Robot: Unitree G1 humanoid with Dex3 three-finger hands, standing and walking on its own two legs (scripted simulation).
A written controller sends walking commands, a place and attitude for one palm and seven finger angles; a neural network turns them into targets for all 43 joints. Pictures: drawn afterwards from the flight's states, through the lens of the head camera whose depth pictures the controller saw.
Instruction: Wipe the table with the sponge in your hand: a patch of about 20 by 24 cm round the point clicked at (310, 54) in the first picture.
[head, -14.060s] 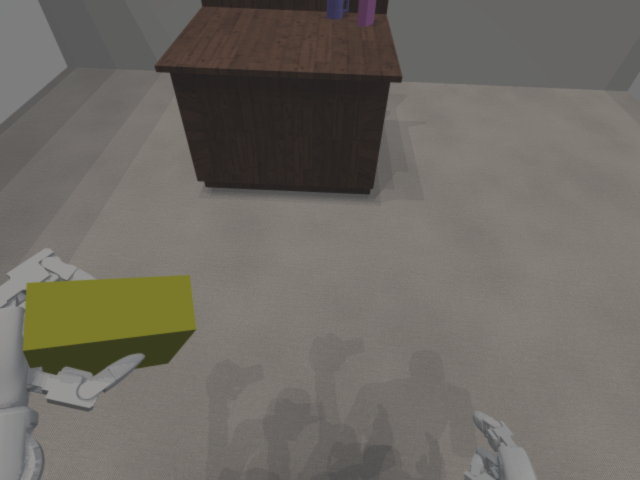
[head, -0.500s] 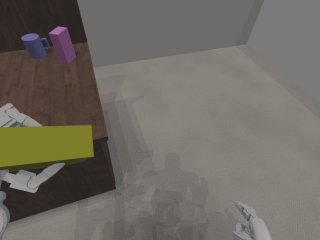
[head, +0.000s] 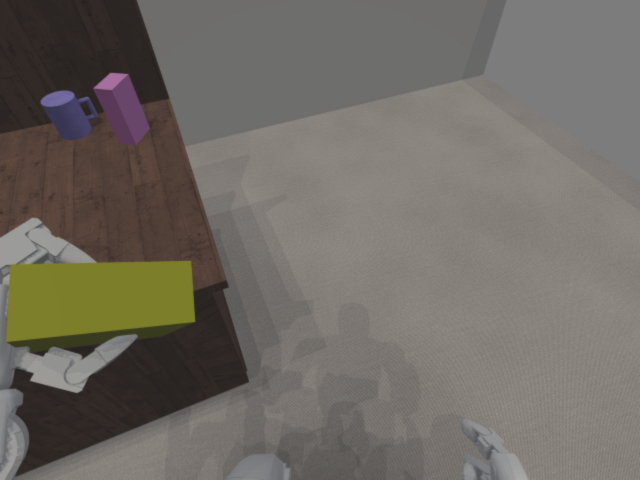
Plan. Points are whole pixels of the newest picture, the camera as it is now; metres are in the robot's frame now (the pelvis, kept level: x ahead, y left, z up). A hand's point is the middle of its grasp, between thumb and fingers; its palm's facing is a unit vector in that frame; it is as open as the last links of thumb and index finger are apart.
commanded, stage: shuffle to correct the standing spot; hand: left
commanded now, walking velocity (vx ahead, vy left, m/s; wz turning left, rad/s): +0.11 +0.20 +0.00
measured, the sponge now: (129, 307) +0.24 +0.19 +0.17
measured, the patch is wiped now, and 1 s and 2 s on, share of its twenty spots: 0.00 0.00 0.00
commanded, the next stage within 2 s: none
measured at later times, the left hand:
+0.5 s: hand out of the picture +0.24 +0.32 +0.19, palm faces +0.40 -0.81 -0.43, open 9.3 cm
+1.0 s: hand out of the picture +0.27 +0.43 +0.19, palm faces +0.39 -0.81 -0.44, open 9.3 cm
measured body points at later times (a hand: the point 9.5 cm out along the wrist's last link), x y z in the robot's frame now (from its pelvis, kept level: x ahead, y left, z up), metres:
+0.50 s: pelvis +0.03 +0.08 +0.00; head +0.04 +0.07 +0.45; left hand +0.22 +0.36 +0.21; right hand +0.20 -0.14 -0.09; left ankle +0.04 +0.21 -0.66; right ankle +0.04 -0.02 -0.72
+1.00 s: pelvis +0.05 +0.19 +0.01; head +0.06 +0.18 +0.46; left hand +0.24 +0.47 +0.21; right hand +0.20 -0.04 -0.09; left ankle +0.06 +0.30 -0.66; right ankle +0.06 +0.09 -0.72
